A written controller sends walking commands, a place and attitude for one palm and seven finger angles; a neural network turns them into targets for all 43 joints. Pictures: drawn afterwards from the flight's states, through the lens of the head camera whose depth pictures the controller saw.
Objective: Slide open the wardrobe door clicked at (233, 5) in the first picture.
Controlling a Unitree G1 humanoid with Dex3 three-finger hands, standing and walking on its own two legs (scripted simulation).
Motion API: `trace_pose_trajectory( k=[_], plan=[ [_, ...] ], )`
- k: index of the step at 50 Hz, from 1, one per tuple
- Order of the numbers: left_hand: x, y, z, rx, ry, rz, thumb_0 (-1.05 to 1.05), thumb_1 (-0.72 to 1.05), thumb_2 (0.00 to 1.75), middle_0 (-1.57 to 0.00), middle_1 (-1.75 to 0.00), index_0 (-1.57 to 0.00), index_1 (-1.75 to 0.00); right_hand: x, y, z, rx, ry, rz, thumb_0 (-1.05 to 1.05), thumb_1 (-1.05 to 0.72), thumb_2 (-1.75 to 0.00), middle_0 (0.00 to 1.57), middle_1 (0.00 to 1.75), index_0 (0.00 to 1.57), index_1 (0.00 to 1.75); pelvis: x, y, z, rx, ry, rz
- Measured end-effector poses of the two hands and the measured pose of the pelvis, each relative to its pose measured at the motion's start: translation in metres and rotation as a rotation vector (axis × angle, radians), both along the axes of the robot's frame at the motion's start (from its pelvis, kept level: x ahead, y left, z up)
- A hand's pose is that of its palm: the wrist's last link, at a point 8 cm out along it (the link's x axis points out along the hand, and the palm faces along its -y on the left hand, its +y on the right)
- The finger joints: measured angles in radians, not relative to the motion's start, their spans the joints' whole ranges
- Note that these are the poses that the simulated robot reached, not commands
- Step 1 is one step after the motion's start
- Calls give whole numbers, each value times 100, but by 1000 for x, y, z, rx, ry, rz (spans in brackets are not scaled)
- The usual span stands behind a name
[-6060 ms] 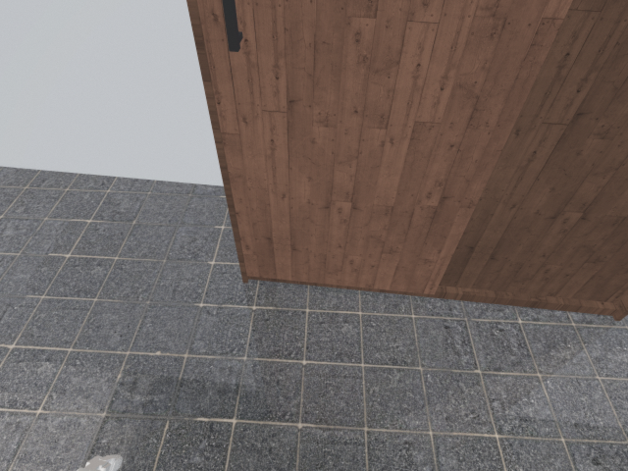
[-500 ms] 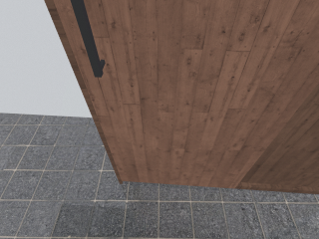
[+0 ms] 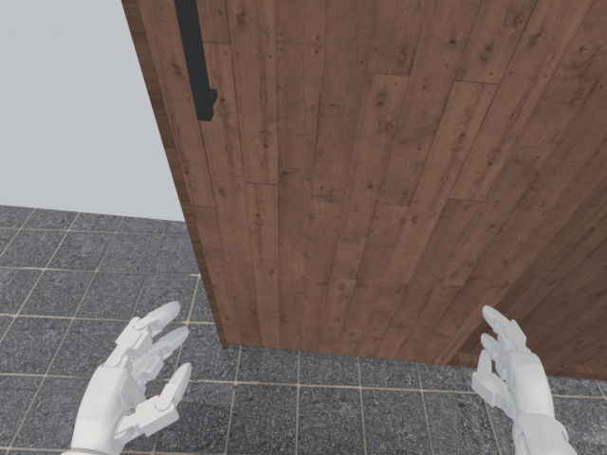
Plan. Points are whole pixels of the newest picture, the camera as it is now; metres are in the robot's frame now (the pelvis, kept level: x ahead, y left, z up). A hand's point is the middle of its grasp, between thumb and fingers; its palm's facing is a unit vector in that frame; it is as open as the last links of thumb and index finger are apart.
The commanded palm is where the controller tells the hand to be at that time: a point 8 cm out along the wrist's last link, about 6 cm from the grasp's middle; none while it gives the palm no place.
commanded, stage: raise the hand with hooked fingers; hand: left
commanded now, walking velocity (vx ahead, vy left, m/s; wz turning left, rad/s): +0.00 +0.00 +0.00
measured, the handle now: (197, 36) +0.53 +0.18 +0.29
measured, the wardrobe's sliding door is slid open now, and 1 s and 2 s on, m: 0.00 0.00 0.00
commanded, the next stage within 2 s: move the hooked fingers beside the handle in 1.70 s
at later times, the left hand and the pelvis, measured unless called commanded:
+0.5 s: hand (85, 302) +0.23 +0.24 +0.15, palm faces +0.05 -0.99 -0.10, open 11.5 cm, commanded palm +0.19 +0.29 +0.16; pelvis +0.02 +0.02 +0.02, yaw +2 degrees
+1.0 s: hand (6, 192) +0.26 +0.28 +0.26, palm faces +0.10 -0.98 -0.14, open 13.9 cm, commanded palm +0.23 +0.32 +0.27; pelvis +0.02 +0.00 +0.04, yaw +2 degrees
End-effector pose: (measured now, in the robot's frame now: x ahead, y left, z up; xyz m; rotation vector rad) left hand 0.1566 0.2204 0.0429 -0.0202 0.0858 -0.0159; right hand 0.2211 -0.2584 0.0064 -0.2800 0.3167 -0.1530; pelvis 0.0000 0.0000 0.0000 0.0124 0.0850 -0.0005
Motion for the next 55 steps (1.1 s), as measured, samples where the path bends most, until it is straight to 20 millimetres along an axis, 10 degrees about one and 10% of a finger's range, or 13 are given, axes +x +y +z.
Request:
trace_pose_trajectory(
  k=[6,15,23,33,55],
  plan=[
    [-22,36,18,75,-51,162,1,49,72,-23,-56,-23,-56,12,40,-15,-4,56,119,1,-91,-90,20,30,19,30,3,4,-3,-34,-3,47],
    [34,44,67,113,-105,-12,1,28,63,-24,-69,-24,-69,-33,90,-60,158,235,123,1,-90,-90,21,30,20,30,8,15,9,-43,-29,49],
    [48,70,102,121,-117,54,0,9,55,-26,-81,-26,-81,-54,75,-55,145,254,71,2,-90,-90,21,30,20,30,16,20,22,-34,-55,28],
    [57,86,142,144,-181,68,0,-14,45,-28,-96,-28,-96,-26,47,-25,52,156,63,2,-90,-90,21,30,20,30,18,18,32,-28,-111,36],
    [88,115,242,176,-228,107,-1,-49,30,-30,-119,-30,-119,-4,66,-24,147,179,159,1,-90,-90,21,30,20,30,14,-1,41,-17,-155,44]
  ],
)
